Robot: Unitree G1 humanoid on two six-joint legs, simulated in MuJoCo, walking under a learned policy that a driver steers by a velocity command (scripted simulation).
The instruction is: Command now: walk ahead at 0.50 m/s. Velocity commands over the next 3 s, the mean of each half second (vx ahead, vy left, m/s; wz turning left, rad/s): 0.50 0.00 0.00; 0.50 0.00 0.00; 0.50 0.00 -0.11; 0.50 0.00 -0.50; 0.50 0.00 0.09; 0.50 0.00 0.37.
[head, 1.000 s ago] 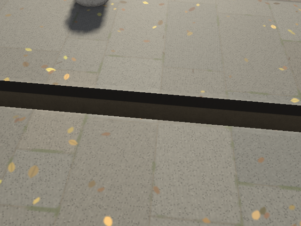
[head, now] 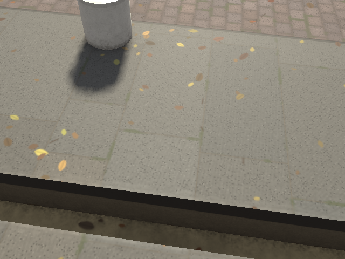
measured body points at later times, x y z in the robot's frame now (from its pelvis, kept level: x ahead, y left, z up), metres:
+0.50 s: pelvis +0.27 +0.00 +0.01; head +0.27 -0.01 +0.46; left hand +0.45 +0.24 -0.09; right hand +0.25 -0.27 -0.14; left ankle +0.12 +0.10 -0.72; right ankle +0.36 -0.11 -0.71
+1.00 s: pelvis +0.54 +0.02 +0.01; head +0.56 +0.01 +0.46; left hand +0.42 +0.28 -0.11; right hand +0.76 -0.21 -0.09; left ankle +0.82 +0.21 -0.63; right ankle +0.35 -0.12 -0.72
